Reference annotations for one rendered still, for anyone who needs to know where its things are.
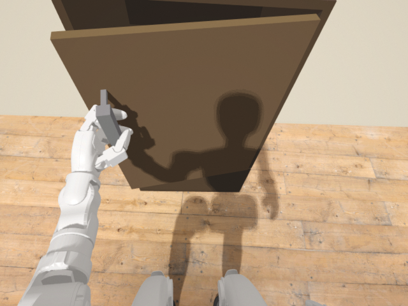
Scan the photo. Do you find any cupboard door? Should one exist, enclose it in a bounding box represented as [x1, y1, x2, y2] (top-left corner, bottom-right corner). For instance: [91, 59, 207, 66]
[50, 14, 321, 189]

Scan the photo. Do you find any robot right thigh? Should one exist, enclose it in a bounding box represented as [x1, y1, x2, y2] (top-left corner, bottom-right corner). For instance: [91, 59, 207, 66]
[217, 274, 268, 306]

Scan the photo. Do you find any robot left shin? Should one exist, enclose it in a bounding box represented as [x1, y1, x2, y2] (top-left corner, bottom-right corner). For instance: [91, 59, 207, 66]
[151, 271, 164, 276]

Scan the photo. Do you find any left robot hand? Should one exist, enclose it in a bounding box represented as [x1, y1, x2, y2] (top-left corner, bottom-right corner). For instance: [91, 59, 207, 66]
[71, 105, 133, 178]

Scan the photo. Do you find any robot left upper arm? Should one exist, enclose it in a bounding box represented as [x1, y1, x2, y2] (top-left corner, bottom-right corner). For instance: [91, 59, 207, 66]
[20, 282, 91, 306]

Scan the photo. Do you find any handle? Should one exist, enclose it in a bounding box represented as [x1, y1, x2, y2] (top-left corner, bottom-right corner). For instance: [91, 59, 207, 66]
[96, 89, 122, 146]

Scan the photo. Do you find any robot left forearm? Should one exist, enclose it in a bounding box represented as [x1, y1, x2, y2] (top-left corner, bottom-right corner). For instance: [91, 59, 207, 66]
[17, 171, 101, 306]

